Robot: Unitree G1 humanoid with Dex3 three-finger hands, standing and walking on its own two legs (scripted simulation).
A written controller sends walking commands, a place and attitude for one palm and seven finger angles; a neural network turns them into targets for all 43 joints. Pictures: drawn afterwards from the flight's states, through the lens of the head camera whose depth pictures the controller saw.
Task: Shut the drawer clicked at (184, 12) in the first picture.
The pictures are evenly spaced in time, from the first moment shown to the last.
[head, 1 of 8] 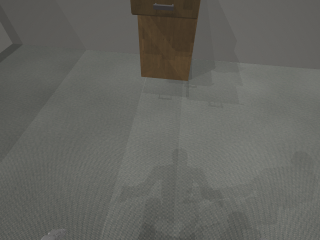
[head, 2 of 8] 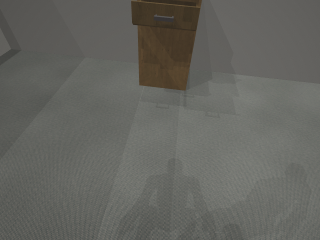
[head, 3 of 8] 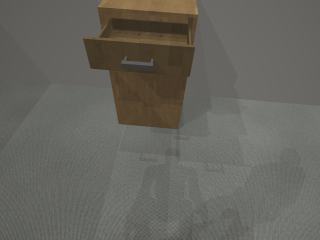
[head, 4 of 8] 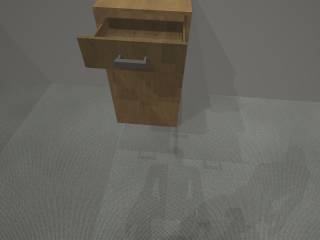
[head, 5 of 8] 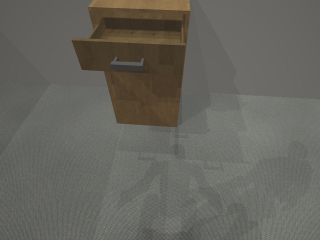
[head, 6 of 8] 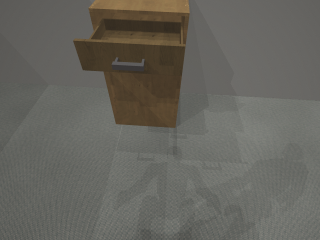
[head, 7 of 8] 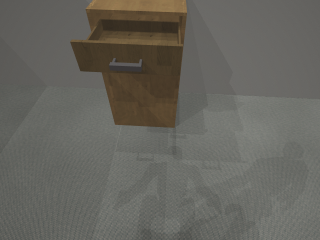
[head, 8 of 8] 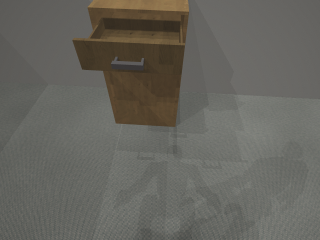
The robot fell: no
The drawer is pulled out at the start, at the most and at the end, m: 0.30 0.30 0.30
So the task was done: no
